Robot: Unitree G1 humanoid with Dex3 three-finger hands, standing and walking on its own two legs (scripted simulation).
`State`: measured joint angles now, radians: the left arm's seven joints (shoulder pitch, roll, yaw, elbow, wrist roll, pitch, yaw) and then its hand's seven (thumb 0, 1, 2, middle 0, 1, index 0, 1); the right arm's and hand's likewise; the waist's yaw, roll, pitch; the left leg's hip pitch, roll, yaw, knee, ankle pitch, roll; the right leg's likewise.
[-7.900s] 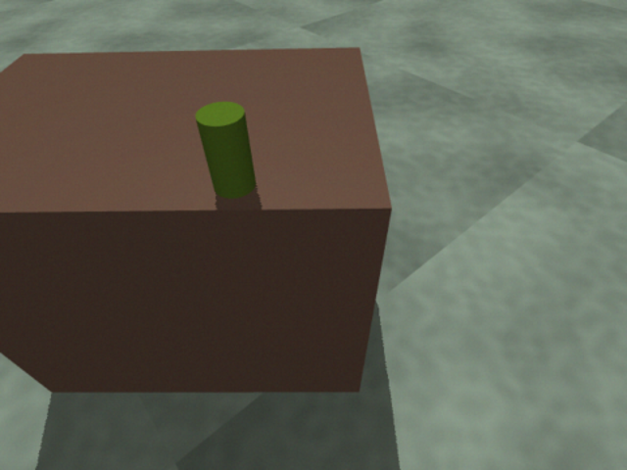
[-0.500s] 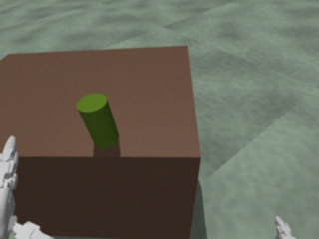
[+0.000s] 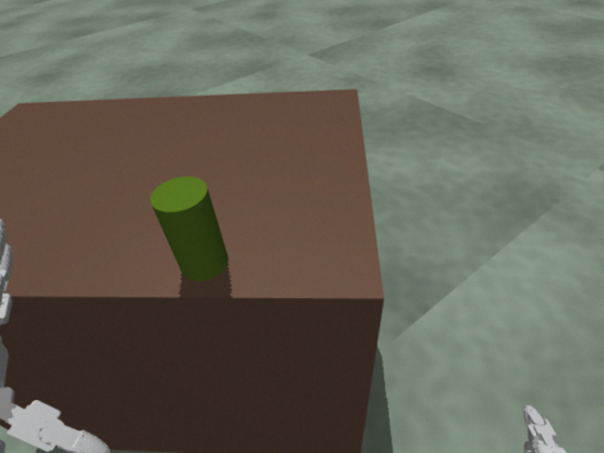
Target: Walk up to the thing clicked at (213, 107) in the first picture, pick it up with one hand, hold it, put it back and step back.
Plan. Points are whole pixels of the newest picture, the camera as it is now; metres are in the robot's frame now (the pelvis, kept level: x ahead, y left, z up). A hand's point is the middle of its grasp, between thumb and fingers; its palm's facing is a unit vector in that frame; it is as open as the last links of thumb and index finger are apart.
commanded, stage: rise first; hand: left
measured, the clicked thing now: (193, 231) +0.43 +0.20 +0.10
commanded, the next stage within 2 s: go down in 0.08 s
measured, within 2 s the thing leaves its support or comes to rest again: neither
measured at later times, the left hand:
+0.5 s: hand (40, 321) +0.21 +0.26 +0.19, palm faces +0.40 -0.82 -0.40, open 17.6 cm
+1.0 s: hand (32, 250) +0.30 +0.33 +0.19, palm faces +0.22 -0.95 -0.21, open 17.3 cm
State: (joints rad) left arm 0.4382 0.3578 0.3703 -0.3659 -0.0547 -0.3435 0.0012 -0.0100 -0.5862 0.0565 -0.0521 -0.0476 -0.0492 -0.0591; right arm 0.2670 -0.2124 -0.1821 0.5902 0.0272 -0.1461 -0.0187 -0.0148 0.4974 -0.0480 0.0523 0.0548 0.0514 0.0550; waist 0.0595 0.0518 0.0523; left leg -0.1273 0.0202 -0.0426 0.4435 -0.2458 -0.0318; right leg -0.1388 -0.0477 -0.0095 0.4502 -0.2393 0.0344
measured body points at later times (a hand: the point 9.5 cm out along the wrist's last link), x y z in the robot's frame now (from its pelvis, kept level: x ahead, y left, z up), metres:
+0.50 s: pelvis +0.00 +0.00 -0.01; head +0.00 -0.01 +0.44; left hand +0.19 +0.31 +0.22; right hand +0.18 -0.26 -0.09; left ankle +0.00 +0.14 -0.74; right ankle +0.01 -0.14 -0.74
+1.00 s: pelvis +0.01 +0.01 +0.00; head +0.00 +0.00 +0.45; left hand +0.28 +0.38 +0.21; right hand +0.17 -0.25 -0.08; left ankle +0.00 +0.14 -0.74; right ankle +0.01 -0.14 -0.74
